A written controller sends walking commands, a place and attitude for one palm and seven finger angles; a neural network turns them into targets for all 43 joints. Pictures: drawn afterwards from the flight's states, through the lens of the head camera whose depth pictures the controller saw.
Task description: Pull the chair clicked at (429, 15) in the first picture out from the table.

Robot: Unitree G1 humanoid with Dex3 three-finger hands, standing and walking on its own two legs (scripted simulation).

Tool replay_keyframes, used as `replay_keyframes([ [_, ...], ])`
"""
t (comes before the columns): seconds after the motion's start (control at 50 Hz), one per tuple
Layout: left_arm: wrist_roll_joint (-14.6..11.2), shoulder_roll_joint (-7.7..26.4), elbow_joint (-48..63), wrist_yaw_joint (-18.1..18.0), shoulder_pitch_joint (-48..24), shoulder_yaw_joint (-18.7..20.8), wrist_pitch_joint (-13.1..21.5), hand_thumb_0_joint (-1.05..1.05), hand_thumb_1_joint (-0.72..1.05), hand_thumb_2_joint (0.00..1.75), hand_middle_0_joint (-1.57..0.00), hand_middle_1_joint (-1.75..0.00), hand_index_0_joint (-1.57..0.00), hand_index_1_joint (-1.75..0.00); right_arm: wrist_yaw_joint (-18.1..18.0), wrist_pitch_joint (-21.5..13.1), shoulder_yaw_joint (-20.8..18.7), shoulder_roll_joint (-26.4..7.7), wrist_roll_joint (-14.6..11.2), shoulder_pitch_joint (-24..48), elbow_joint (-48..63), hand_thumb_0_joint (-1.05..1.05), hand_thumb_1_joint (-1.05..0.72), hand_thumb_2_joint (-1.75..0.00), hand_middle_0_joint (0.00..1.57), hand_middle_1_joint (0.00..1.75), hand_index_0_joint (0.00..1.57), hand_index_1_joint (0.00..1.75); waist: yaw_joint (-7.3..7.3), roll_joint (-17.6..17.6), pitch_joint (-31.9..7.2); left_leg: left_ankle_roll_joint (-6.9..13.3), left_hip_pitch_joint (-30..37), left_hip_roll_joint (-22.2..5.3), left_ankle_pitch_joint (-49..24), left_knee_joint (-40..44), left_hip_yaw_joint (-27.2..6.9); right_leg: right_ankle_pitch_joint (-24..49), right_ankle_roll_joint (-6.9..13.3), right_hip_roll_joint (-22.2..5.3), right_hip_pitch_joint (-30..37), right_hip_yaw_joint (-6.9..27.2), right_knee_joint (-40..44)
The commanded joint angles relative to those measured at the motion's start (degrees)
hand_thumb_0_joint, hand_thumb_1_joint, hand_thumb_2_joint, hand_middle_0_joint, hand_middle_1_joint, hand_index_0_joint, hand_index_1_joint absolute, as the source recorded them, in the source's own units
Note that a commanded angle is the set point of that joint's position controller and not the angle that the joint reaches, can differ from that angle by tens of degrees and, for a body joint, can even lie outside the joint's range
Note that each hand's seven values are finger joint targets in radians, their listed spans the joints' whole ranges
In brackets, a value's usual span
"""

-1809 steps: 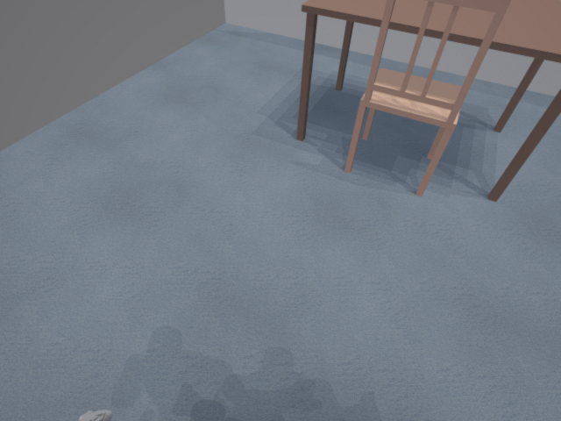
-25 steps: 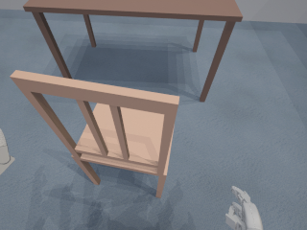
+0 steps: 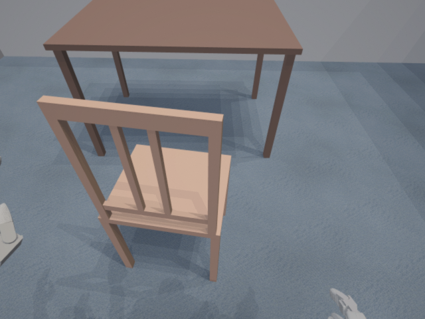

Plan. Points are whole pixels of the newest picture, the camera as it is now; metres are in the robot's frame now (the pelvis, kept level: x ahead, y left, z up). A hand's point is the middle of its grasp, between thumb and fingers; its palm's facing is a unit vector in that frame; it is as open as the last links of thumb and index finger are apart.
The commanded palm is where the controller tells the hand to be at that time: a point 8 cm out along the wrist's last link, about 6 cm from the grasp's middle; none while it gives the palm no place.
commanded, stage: stop stepping back and stand still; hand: left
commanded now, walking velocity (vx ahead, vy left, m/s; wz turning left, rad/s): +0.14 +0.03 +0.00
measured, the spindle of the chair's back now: (130, 172) +0.50 +0.24 -0.06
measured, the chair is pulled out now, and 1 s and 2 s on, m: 0.62 0.62 0.62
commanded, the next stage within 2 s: let the arm hang, fingers relaxed in 0.44 s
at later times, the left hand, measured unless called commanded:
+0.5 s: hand out of the picture +0.15 +0.27 +0.16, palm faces +0.46 -0.78 -0.43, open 7.4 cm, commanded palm +0.10 +0.31 +0.18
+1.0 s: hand out of the picture -0.01 +0.20 -0.17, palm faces +0.07 -0.97 -0.21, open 7.0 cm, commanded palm none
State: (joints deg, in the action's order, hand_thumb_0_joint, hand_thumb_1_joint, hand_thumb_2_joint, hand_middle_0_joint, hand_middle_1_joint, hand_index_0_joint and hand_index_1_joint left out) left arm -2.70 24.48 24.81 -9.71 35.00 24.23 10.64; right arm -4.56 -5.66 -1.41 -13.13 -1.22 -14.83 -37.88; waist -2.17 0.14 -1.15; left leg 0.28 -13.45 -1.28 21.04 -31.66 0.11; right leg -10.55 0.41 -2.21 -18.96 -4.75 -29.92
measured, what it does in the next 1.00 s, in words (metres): stands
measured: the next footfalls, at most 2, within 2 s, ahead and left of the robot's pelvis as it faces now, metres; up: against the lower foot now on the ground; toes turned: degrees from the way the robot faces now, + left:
none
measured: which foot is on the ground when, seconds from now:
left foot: down 0.00-1.00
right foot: down 0.00-1.00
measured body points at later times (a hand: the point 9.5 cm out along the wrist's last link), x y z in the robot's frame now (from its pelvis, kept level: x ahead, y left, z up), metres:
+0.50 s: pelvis -0.03 +0.00 +0.00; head -0.04 +0.00 +0.45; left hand +0.12 +0.31 +0.19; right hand +0.12 -0.23 -0.08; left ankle -0.01 +0.13 -0.73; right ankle +0.05 -0.11 -0.73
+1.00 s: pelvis +0.00 +0.00 +0.00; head +0.01 +0.02 +0.45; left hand -0.02 +0.25 -0.15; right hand +0.00 -0.24 -0.14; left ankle -0.01 +0.13 -0.73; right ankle +0.05 -0.12 -0.73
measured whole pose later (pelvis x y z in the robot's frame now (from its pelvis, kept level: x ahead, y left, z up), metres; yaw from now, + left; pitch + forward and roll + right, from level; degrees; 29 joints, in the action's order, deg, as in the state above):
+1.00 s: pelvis +0.00 +0.00 +0.00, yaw +4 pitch +0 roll -1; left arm 1.1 12.3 -53.8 -1.4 20.7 0.4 -1.7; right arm -1.0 0.3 -0.4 -10.3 0.9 -21.7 -56.0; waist 0.0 -1.1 2.5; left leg -0.6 -13.9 -0.3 15.4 -29.7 -3.1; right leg -9.8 -0.2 0.0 -15.9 -0.8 -26.2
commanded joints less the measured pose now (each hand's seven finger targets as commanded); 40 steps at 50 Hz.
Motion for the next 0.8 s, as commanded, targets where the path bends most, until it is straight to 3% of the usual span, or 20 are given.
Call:
replay_keyframes([
  [0.0,0.82,10.80,19.50,-1.63,-6.61,5.08,5.55,0.00,0.90,0.90,-0.20,-0.30,-0.20,-0.30,-0.93,-5.67,-2.22,-6.74,0.13,6.79,11.00,0.00,-0.90,-0.90,0.20,0.30,0.20,0.30,1.65,6.67,2.68,4.58,-4.31,-6.57,3.19,17.58,-8.64,-14.06,-0.55,-2.85,5.05,7.32,5.90],
  [0.02,1.21,10.24,19.44,-1.49,-6.89,5.17,5.78,0.00,0.90,0.90,-0.20,-0.30,-0.20,-0.30,-0.66,-5.93,-1.48,-6.09,0.14,6.77,10.55,0.00,-0.90,-0.90,0.20,0.30,0.20,0.30,1.75,15.10,1.53,5.12,-9.65,-8.39,12.62,20.90,-10.69,-16.00,-1.14,-1.51,7.96,4.77,1.36],
  [0.06,2.48,9.51,18.89,-1.49,-9.27,4.98,5.33,0.00,0.90,0.90,-0.20,-0.30,-0.20,-0.30,-0.22,-6.32,-1.55,-5.56,-0.10,6.86,10.96,0.00,-0.90,-0.90,0.20,0.30,0.20,0.30,2.04,19.27,4.59,5.53,-21.21,-9.29,22.76,23.30,-11.25,-10.96,-1.62,0.27,14.34,3.37,-4.11],
  [0.12,1.88,10.56,16.11,-1.37,-9.01,6.43,5.75,0.00,0.90,0.90,-0.20,-0.30,-0.20,-0.30,0.07,-6.61,-2.35,-5.98,-0.05,4.71,10.15,0.00,-0.90,-0.90,0.20,0.30,0.20,0.30,1.61,9.86,3.12,4.49,-16.52,-6.10,14.57,15.83,-7.73,-8.80,-1.59,0.78,14.51,4.15,1.91],
  [0.22,1.46,7.71,7.95,-0.79,-5.99,5.78,4.83,0.00,0.90,0.90,-0.20,-0.30,-0.20,-0.30,0.23,-5.32,-2.31,-5.96,-0.04,4.45,10.14,0.00,-0.90,-0.90,0.20,0.30,0.20,0.30,1.37,5.51,5.27,3.68,-17.56,-3.46,21.08,11.56,-5.49,-21.99,0.15,0.95,8.95,8.65,5.98],
  [0.28,1.44,8.43,7.39,-0.25,-9.21,5.17,4.46,0.00,0.90,0.90,-0.20,-0.30,-0.20,-0.30,0.52,-4.56,-2.71,-6.17,0.56,4.33,9.68,0.00,-0.90,-0.90,0.20,0.30,0.20,0.30,0.87,-6.48,6.14,2.94,-10.92,0.06,13.39,1.21,-3.07,-26.86,2.21,-3.06,1.18,16.03,14.73],
  [0.34,0.99,10.42,11.07,-0.45,-11.38,6.04,4.88,0.00,0.90,0.90,-0.20,-0.30,-0.20,-0.30,0.54,-4.74,-2.29,-5.56,1.02,4.67,8.92,0.00,-0.90,-0.90,0.20,0.30,0.20,0.30,0.55,-10.07,0.68,2.59,-2.21,1.85,4.81,-2.84,-1.04,-25.28,3.94,-7.58,0.79,19.64,18.09],
  [0.4,0.81,10.02,12.95,-0.70,-8.86,6.09,5.23,0.00,0.90,0.90,-0.20,-0.30,-0.20,-0.30,0.26,-5.50,-1.60,-5.26,1.05,5.74,9.01,0.00,-0.90,-0.90,0.20,0.30,0.20,0.30,1.00,-0.96,-0.80,3.52,0.44,-0.59,5.49,7.30,-4.94,-21.35,2.46,-4.60,2.08,15.23,13.73],
  [0.44,1.16,9.11,14.17,-0.89,-7.55,5.93,5.48,0.00,0.90,0.90,-0.20,-0.30,-0.20,-0.30,0.10,-5.67,-1.24,-5.39,0.92,6.76,9.83,0.00,-0.90,-0.90,0.20,0.30,0.20,0.30,1.61,7.01,0.58,4.63,-6.07,-4.71,14.04,16.29,-10.38,-18.35,0.24,-0.15,6.10,10.92,7.96],
  [0.48,1.61,9.50,14.86,-1.17,-8.19,6.86,5.48,0.00,0.90,0.90,-0.20,-0.30,-0.20,-0.30,0.13,-5.94,-1.41,-5.02,0.20,7.23,10.28,0.00,-0.90,-0.90,0.20,0.30,0.20,0.30,2.16,9.24,1.85,4.99,-13.66,-7.03,16.44,18.81,-11.72,-10.29,-0.57,0.93,12.88,8.62,2.94],
  [0.5,1.56,10.89,15.14,-1.15,-9.33,7.58,5.61,0.00,0.90,0.90,-0.20,-0.30,-0.20,-0.30,0.02,-5.98,-1.62,-4.84,0.01,6.69,10.10,0.00,-0.90,-0.90,0.20,0.30,0.20,0.30,2.16,7.16,2.36,4.33,-13.85,-6.18,13.53,17.35,-10.22,-8.24,-0.74,0.53,13.71,8.81,4.44],
  [0.52,6.35,-5.05,-30.48,7.72,-10.54,-17.94,-5.45,0.00,0.90,0.90,-0.20,-0.30,-0.20,-0.30,5.46,-4.84,-3.69,-11.56,2.17,7.70,-2.71,0.00,-0.90,-0.90,0.20,0.30,0.20,0.30,0.00,3.33,7.00,2.90,-15.21,-3.57,-8.53,4.53,-8.77,6.28,1.00,-1.91,2.08,6.98,-4.01],
  [0.54,5.22,-8.97,-33.37,9.00,-7.32,-17.33,-9.50,0.00,0.90,0.90,-0.20,-0.30,-0.20,-0.30,5.22,-1.40,-2.60,-4.99,2.10,3.26,-3.36,0.00,-0.90,-0.90,0.20,0.30,0.20,0.30,1.50,1.14,0.38,1.70,-9.87,-2.73,-12.83,2.88,-4.91,8.63,1.13,-3.05,3.30,9.02,-1.33],
  [0.56,5.10,-9.14,-32.91,9.29,-7.20,-18.07,-10.48,0.00,0.90,0.90,-0.20,-0.30,-0.20,-0.30,5.02,-0.32,-2.10,-4.10,1.99,1.69,-2.38,0.00,-0.90,-0.90,0.20,0.30,0.20,0.30,1.02,1.42,-0.44,1.10,-7.51,-2.12,-12.25,1.76,-4.32,7.27,1.40,-4.11,2.43,9.15,0.49],
  [0.6,5.05,-7.09,-36.56,9.39,-13.26,-18.32,-10.76,0.00,0.90,0.90,-0.20,-0.30,-0.20,-0.30,5.19,1.63,-1.14,-3.25,2.21,1.02,-1.89,0.00,-0.90,-0.90,0.20,0.30,0.20,0.30,0.65,-2.20,2.04,2.29,-9.68,-2.68,-2.34,4.49,-8.81,-11.68,0.95,-4.22,-1.60,9.10,4.50],
  [0.64,5.06,-5.71,-41.93,8.96,-16.25,-19.00,-10.94,0.00,0.90,0.90,-0.20,-0.30,-0.20,-0.30,5.18,3.39,-1.14,-5.31,2.78,0.38,-2.05,0.00,-0.90,-0.90,0.20,0.30,0.20,0.30,1.37,-13.27,3.11,2.35,-10.23,-1.60,-3.76,2.99,-8.63,-13.31,2.00,-3.82,-0.18,10.98,5.93],
  [0.66,5.06,-5.28,-45.23,8.81,-16.93,-19.11,-10.86,0.00,0.90,0.90,-0.20,-0.30,-0.20,-0.30,5.13,3.86,-1.13,-5.52,2.85,-0.50,-2.92,0.00,-0.90,-0.90,0.20,0.30,0.20,0.30,1.21,-15.62,2.07,2.37,-7.65,-1.02,-5.49,2.54,-8.17,-13.14,2.76,-4.22,-0.28,11.66,6.86],
  [0.68,4.91,-5.02,-48.56,8.73,-17.75,-19.46,-11.01,0.00,0.90,0.90,-0.20,-0.30,-0.20,-0.30,5.03,4.13,-0.99,-5.75,2.84,-1.25,-3.90,0.00,-0.90,-0.90,0.20,0.30,0.20,0.30,1.08,-14.74,2.04,2.41,-5.75,-1.00,-6.49,3.09,-7.97,-12.90,2.85,-4.18,-0.82,11.83,7.27],
  [0.74,4.34,-4.90,-57.83,8.45,-16.70,-20.97,-11.19,0.00,0.90,0.90,-0.20,-0.30,-0.20,-0.30,4.79,3.77,-0.12,-5.65,2.60,-0.95,-6.95,0.00,-0.90,-0.90,0.20,0.30,0.20,0.30,2.29,1.04,1.69,2.58,-6.79,-2.61,-7.01,8.53,-9.29,-7.20,1.27,-1.50,3.02,10.48,4.77],
  [0.78,4.11,-5.20,-63.43,8.15,-14.44,-21.73,-10.89,0.00,0.90,0.90,-0.20,-0.30,-0.20,-0.30,4.48,3.73,0.27,-4.93,2.29,-1.03,-8.78,0.00,-0.90,-0.90,0.20,0.30,0.20,0.30,3.10,8.20,0.84,2.24,-6.68,-2.60,-6.52,9.97,-8.32,-3.00,1.29,-1.11,6.15,9.84,4.65],
])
